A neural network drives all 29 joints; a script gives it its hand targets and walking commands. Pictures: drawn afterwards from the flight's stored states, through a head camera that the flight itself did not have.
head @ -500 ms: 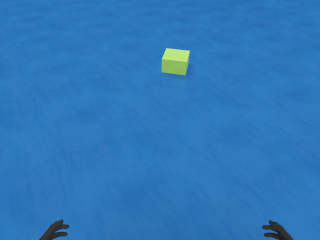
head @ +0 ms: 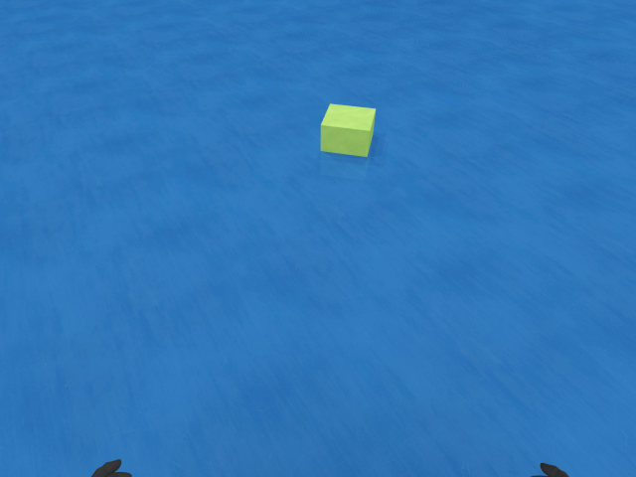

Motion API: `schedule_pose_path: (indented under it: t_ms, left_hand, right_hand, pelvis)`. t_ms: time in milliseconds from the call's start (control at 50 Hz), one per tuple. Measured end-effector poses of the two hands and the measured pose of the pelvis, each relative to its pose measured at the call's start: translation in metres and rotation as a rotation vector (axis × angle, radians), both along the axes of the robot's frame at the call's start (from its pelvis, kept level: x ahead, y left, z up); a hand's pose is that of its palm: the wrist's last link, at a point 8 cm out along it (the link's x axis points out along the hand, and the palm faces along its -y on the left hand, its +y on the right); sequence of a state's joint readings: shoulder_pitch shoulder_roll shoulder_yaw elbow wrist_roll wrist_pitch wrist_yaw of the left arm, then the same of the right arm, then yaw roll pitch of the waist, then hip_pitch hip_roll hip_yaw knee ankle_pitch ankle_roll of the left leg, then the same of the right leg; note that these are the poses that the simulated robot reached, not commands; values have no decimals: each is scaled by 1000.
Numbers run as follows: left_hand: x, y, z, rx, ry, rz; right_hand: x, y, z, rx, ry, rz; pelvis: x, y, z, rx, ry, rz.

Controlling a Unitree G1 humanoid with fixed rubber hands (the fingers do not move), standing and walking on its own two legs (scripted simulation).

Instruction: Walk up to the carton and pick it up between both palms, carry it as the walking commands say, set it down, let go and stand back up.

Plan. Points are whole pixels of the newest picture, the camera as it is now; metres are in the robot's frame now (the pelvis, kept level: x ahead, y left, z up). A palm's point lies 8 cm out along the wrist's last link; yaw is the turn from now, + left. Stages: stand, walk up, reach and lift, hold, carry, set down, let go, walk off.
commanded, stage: stand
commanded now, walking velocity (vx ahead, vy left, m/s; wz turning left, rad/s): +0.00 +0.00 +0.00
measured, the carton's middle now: (348, 129) +2.05 -0.16 -0.69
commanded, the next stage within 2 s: walk up in 0.52 s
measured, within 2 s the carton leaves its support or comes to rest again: neither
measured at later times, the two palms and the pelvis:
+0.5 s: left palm out of the picture +0.10 +0.31 -0.10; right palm out of the picture +0.10 -0.31 -0.10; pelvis +0.00 +0.00 +0.00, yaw +0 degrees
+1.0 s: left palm (91, 442) +0.20 +0.31 -0.06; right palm out of the picture +0.11 -0.41 -0.09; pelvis +0.06 -0.04 -0.01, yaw -4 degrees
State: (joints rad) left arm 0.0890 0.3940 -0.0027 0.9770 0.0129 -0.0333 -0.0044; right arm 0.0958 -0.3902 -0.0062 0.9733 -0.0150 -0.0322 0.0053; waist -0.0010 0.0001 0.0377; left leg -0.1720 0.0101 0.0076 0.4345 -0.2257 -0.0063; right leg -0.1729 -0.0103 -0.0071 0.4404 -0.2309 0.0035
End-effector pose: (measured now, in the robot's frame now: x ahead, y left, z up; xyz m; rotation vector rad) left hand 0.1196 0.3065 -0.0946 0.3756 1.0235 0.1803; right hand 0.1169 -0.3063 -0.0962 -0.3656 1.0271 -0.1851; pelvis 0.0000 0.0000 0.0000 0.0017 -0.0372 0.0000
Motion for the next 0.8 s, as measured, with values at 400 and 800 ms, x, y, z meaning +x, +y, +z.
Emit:
schedule_pose_path:
  t_ms: [400, 800]
  left_hand:
    - [-16, 5, -2, 6, 68, 30]
    - [-3, 17, 7, 6, 17, 5]
  right_hand:
    - [-18, -6, -2, -8, 72, -33]
    - [-12, -25, 8, -15, 9, -36]
  pelvis:
    - [-1, 0, 5, -1, -2, -1]
    - [14, -2, 1, 17, 23, -31]
